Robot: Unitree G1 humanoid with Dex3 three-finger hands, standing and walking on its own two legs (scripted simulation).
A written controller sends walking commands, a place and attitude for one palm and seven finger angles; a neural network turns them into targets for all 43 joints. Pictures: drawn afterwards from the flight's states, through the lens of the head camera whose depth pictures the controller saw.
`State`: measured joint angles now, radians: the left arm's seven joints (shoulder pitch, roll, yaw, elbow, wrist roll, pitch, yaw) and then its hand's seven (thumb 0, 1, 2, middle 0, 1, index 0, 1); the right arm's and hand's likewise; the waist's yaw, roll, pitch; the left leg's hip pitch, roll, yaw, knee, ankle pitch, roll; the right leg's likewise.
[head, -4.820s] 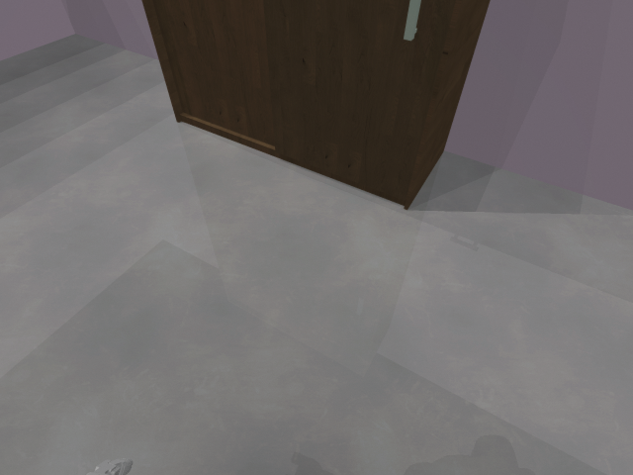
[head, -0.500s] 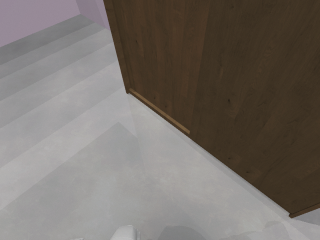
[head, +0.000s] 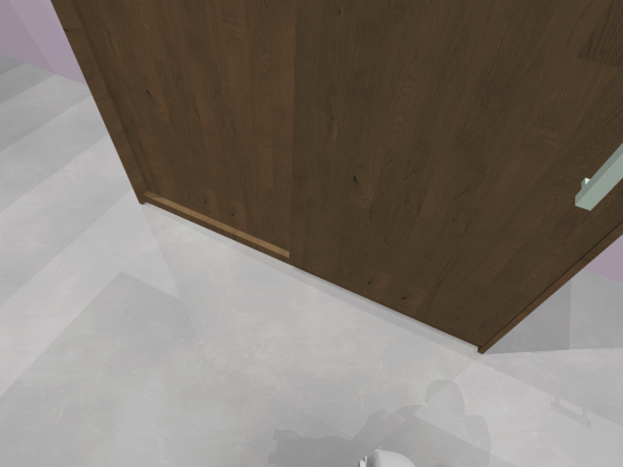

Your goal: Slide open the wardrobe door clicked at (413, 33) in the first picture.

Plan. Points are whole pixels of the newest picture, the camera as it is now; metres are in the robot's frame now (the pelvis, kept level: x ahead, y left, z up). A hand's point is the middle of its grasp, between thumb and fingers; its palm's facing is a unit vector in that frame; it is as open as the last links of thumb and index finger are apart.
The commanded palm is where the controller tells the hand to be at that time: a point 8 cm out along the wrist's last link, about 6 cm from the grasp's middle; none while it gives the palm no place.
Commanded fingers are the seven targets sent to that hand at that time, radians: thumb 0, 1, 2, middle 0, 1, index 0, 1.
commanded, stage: turn to face it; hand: right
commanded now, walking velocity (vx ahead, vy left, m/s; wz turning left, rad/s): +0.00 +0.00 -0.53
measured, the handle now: (619, 155) +0.61 -0.47 +0.09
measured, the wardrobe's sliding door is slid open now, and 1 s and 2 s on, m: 0.00 0.00 0.00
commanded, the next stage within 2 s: take the last steps up to it in 0.54 s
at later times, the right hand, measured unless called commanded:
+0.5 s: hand out of the picture +0.02 -0.28 -0.16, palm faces +0.26 +0.93 -0.25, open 7.4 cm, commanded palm none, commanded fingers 0.00 -0.90 -0.90 0.20 0.30 0.20 0.30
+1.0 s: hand out of the picture -0.09 -0.18 -0.15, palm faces +0.44 +0.86 -0.25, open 7.3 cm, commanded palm none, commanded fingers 0.00 -0.90 -0.90 0.20 0.30 0.20 0.30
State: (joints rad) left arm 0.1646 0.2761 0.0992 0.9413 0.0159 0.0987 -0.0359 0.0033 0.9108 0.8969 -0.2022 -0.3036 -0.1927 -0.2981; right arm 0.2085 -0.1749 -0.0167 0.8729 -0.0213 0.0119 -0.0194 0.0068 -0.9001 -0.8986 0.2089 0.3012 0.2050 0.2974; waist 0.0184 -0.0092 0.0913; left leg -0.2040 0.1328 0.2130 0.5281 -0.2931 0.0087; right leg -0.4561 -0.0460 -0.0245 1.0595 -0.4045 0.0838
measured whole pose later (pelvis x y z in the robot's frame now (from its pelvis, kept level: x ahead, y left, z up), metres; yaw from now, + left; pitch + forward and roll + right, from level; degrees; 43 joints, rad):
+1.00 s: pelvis +0.00 -0.02 +0.01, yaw -22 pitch -1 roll -2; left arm 0.26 0.24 0.08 1.05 0.03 0.06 -0.04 0.00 0.91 0.90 -0.20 -0.30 -0.19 -0.30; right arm 0.39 -0.16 -0.03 1.05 -0.02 -0.05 -0.01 0.00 -0.91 -0.90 0.21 0.30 0.20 0.30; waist -0.03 -0.02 0.02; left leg -0.08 0.08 0.16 0.35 -0.25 0.00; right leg -0.45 -0.09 -0.02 0.96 -0.25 0.05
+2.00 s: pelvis +0.22 -0.17 -0.01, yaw -20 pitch -1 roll -1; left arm 0.21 0.16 0.06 1.03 0.00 0.05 0.02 0.00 0.91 0.90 -0.20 -0.30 -0.19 -0.30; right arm 0.13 -0.16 -0.05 0.99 -0.02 0.01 -0.04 -0.01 -0.93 -0.90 0.21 0.30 0.20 0.30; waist 0.00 -0.02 0.11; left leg -0.32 0.04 0.13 0.54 -0.20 0.05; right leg -0.44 -0.04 -0.02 0.94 -0.45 0.04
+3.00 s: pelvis +0.20 -0.12 +0.00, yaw -20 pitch -2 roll +0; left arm 0.33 0.13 0.02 1.17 0.01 0.02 0.03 0.00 0.91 0.90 -0.20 -0.30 -0.19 -0.30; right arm 0.28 -0.12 -0.02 1.14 0.00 0.00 -0.03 0.01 -0.92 -0.90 0.21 0.30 0.20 0.30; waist 0.02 -0.02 0.05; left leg -0.11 -0.03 0.08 0.45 -0.31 0.06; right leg -0.20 -0.11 0.00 0.43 -0.19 0.09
